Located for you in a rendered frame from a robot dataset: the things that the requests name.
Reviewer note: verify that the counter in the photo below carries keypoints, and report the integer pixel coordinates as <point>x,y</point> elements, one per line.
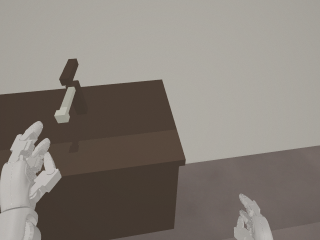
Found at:
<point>118,156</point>

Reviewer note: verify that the left robot forearm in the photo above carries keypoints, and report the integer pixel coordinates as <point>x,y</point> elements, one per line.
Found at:
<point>19,223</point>

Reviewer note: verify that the robot left hand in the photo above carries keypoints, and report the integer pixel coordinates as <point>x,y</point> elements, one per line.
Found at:
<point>19,173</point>

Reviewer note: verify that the tap lever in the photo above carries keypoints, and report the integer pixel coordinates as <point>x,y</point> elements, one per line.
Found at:
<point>62,115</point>

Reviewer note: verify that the robot right hand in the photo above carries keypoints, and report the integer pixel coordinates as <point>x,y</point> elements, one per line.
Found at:
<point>257,225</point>

